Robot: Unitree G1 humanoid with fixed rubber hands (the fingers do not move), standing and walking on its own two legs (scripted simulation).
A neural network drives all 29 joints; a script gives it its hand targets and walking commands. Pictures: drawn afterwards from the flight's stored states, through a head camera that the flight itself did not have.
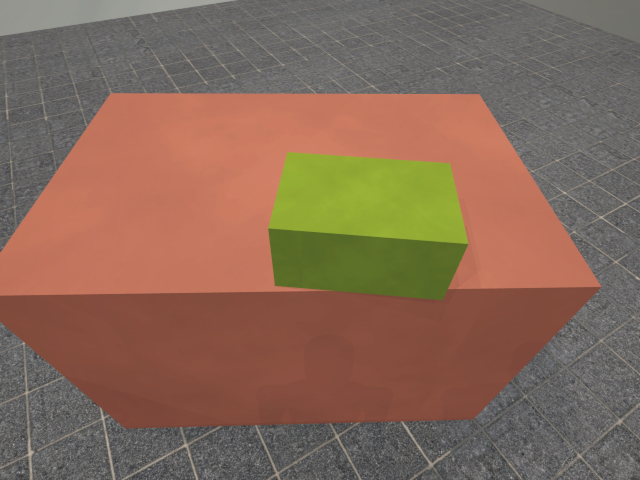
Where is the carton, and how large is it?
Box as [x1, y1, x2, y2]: [268, 152, 467, 299]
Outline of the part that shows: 287,152 268,227 275,285 442,299 467,245 466,235 449,163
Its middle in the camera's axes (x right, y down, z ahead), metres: +0.07 -0.03 +0.66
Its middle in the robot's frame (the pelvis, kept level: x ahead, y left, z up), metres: +0.52 -0.06 +0.00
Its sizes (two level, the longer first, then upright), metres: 0.285 0.189 0.142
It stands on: a pedestal, 0.71 m high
